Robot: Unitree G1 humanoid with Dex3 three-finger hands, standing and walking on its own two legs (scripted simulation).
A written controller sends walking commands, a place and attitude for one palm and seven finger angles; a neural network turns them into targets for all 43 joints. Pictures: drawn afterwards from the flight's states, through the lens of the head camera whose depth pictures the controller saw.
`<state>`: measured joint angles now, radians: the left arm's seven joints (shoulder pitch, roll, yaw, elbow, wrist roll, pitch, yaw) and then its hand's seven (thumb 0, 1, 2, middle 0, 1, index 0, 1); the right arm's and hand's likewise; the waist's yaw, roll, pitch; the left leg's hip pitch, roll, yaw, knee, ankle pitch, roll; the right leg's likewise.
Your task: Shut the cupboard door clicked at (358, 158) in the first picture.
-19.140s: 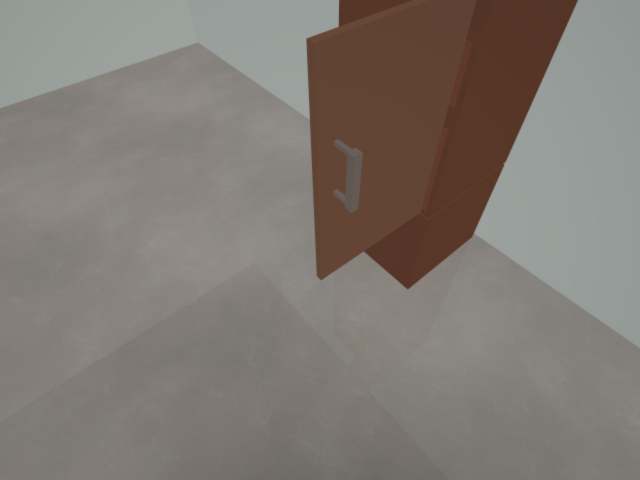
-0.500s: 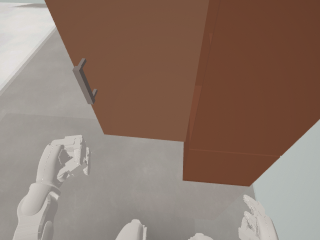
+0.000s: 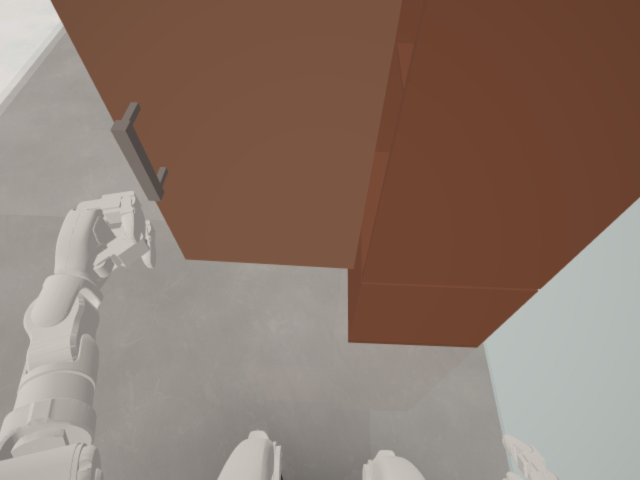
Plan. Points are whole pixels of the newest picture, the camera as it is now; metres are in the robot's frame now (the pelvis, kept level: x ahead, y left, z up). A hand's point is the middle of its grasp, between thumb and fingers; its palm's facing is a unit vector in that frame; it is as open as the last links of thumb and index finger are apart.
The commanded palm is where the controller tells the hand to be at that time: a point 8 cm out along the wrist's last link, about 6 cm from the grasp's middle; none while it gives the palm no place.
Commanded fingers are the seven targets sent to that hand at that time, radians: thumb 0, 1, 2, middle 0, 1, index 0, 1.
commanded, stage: bring the fist close to the handle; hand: left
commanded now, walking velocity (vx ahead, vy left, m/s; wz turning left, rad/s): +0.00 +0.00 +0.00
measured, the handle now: (144, 154) +0.53 +0.27 +0.07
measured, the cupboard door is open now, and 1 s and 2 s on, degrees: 89 89 73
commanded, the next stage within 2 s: push the door shut along its arc in 0.62 s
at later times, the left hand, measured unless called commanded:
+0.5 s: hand (153, 206) +0.44 +0.23 +0.07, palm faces -0.03 -1.00 -0.01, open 3.1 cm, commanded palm +0.41 +0.28 +0.07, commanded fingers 0.00 0.90 0.90 -1.30 -1.50 -1.30 -1.50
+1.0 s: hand (159, 188) +0.46 +0.23 +0.08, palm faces -0.08 -1.00 -0.02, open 3.1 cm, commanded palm +0.45 +0.28 +0.07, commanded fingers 0.00 0.90 0.90 -1.30 -1.50 -1.30 -1.50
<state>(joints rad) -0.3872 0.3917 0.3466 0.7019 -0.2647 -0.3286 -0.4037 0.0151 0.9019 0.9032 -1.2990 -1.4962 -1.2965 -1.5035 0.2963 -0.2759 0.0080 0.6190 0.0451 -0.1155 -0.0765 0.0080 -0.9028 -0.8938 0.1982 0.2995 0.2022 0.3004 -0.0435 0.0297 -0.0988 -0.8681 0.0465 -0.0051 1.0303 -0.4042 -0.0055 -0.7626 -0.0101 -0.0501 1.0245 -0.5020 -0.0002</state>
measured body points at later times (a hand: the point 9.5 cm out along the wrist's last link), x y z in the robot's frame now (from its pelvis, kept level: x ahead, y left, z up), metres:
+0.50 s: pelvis +0.00 +0.01 +0.00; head +0.10 +0.01 +0.44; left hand +0.43 +0.28 +0.07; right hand +0.05 -0.26 -0.12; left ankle +0.05 +0.12 -0.67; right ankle +0.00 -0.12 -0.67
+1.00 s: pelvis +0.00 +0.00 -0.01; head +0.10 +0.02 +0.43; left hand +0.46 +0.28 +0.08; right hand +0.07 -0.27 -0.12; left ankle +0.05 +0.12 -0.67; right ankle +0.00 -0.12 -0.67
